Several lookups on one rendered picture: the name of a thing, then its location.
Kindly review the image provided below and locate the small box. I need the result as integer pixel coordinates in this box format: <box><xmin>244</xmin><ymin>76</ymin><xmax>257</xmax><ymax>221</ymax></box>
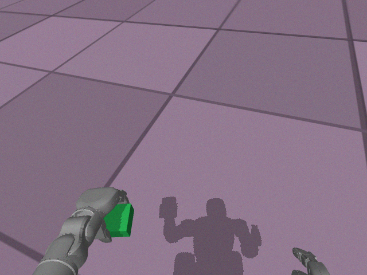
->
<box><xmin>103</xmin><ymin>203</ymin><xmax>134</xmax><ymax>237</ymax></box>

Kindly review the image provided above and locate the left robot hand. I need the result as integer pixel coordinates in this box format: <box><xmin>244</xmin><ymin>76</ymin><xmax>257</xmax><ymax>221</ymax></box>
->
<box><xmin>76</xmin><ymin>187</ymin><xmax>129</xmax><ymax>243</ymax></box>

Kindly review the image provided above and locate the right robot hand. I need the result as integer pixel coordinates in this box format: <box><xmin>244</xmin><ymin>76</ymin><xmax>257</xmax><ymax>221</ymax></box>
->
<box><xmin>291</xmin><ymin>247</ymin><xmax>330</xmax><ymax>275</ymax></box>

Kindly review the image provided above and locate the left robot arm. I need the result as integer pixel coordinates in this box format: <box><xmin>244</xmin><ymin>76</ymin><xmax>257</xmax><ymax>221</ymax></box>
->
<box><xmin>32</xmin><ymin>207</ymin><xmax>102</xmax><ymax>275</ymax></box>

